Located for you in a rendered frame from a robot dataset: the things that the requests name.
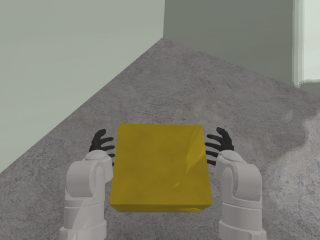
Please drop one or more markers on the left robot forearm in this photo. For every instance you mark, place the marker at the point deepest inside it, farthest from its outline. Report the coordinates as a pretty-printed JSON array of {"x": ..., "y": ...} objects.
[{"x": 84, "y": 197}]

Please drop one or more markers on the carton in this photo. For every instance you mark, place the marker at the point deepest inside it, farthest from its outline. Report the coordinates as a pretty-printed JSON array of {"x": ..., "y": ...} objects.
[{"x": 160, "y": 168}]

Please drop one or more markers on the left robot hand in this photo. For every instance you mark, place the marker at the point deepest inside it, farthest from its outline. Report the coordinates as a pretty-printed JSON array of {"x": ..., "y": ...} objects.
[{"x": 97, "y": 142}]

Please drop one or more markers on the right robot forearm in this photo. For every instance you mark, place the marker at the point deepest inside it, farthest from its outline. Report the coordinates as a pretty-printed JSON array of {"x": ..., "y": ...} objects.
[{"x": 241, "y": 217}]

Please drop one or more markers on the right robot hand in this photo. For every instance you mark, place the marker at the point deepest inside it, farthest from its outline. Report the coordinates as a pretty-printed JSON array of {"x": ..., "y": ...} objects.
[{"x": 225, "y": 141}]

